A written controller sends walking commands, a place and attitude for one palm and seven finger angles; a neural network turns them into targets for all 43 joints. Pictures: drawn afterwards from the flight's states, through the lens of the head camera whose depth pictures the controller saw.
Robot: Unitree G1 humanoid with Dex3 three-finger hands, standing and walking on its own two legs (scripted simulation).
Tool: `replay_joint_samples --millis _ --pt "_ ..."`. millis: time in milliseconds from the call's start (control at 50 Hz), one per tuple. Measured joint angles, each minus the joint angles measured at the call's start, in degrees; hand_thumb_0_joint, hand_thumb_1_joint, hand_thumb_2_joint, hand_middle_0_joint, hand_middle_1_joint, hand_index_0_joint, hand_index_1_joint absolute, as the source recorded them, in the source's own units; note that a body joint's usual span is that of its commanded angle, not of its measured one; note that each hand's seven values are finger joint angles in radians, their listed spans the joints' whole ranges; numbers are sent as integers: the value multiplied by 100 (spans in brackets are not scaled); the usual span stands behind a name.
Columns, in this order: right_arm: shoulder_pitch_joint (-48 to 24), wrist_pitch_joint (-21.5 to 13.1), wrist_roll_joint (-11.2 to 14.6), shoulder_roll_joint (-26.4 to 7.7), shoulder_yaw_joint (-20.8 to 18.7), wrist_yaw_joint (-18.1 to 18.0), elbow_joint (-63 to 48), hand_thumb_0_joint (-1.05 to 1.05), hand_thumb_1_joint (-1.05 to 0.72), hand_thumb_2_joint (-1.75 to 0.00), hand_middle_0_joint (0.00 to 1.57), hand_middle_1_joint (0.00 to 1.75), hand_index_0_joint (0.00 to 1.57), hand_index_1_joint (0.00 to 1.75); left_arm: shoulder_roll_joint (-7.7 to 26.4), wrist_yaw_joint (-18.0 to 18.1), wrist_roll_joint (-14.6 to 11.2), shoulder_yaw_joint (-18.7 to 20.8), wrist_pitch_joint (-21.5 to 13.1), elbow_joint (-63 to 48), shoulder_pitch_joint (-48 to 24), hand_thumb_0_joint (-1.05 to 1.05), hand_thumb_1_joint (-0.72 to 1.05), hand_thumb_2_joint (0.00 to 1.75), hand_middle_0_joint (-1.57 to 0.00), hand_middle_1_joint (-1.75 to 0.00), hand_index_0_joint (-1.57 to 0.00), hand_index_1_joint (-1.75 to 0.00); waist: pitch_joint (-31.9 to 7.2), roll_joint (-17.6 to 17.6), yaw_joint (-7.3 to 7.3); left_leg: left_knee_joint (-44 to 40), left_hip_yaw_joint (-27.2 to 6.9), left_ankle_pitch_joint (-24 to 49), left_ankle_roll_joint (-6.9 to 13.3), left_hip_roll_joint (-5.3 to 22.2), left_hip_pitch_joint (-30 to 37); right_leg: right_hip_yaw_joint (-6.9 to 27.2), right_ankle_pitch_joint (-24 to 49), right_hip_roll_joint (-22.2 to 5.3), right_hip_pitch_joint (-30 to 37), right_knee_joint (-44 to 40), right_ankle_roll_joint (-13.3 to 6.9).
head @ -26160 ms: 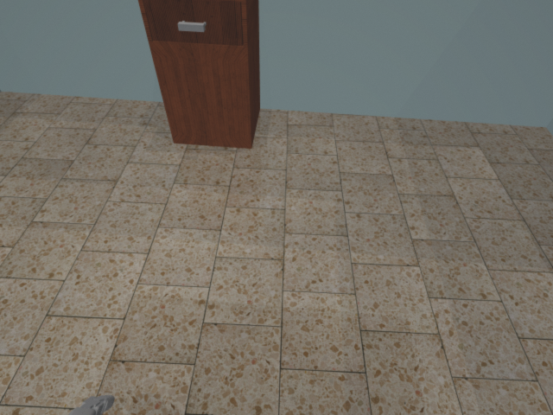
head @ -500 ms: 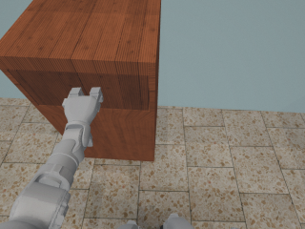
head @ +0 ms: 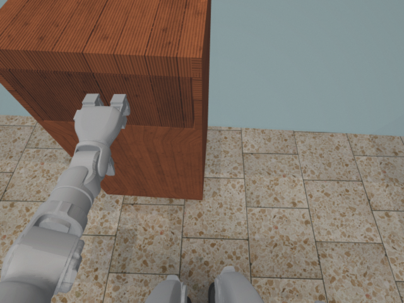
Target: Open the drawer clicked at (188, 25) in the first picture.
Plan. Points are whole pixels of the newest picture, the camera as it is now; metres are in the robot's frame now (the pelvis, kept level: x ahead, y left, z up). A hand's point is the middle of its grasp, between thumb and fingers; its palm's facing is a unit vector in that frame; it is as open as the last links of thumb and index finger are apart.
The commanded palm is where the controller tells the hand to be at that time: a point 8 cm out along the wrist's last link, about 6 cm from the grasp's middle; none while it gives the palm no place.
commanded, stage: lower the fingers behind the handle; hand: left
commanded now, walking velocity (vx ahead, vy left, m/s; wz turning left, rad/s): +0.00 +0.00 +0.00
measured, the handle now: (103, 112) +0.54 +0.23 -0.01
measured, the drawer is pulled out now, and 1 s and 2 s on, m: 0.00 0.00 0.00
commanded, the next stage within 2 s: lift the fingers back up to retry in 0.10 s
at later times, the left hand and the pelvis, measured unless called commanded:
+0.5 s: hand (105, 137) +0.46 +0.21 +0.01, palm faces -0.04 -0.04 -1.00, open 13.9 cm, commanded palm +0.43 +0.22 +0.07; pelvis +0.02 +0.01 +0.02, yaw -1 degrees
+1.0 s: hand (94, 127) +0.46 +0.22 +0.05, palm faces -0.03 -0.09 -1.00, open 13.8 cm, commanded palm +0.42 +0.22 +0.11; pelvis +0.06 +0.03 +0.05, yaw -1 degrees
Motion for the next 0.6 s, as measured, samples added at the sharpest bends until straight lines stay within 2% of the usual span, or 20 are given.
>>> replay_joint_samples --millis 60,160,320,440,600 --pt "21 -16 19 41 62 -20 -28 1 -90 -90 20 30 20 30 14 -127 -47 -6 32 80 -44 0 -48 31 -26 -128 -29 -128 11 16 -31 -59 -6 32 -3 1 59 0 31 1 63 -62 1" --pt "81 -65 27 56 125 -68 -72 1 -90 -90 20 30 20 30 113 -292 -79 57 -130 78 -50 0 -49 31 -27 -130 -30 -127 2 -2 -65 -62 -14 33 -10 15 72 -7 41 15 82 -84 -4" --pt "132 -57 -2 -19 0 -55 -91 1 -90 -90 20 30 20 30 150 -306 -31 222 -386 -270 219 0 -48 31 -25 -130 -30 -123 -9 -11 -18 -31 24 -20 16 26 67 31 5 31 66 -52 14" --pt "102 33 -3 -27 -83 -44 -68 1 -90 -90 20 30 20 30 49 -254 -32 255 -388 -418 514 0 -48 31 -23 -124 -30 -121 62 34 7 -323 50 29 50 17 406 98 44 33 395 -317 57" --pt "80 87 -17 41 -135 -48 -23 1 -90 -90 20 30 20 30 12 -244 -38 350 -357 -509 795 0 -48 31 -28 -121 -31 -120 126 48 40 -828 24 106 83 -4 1000 150 93 27 991 -797 92"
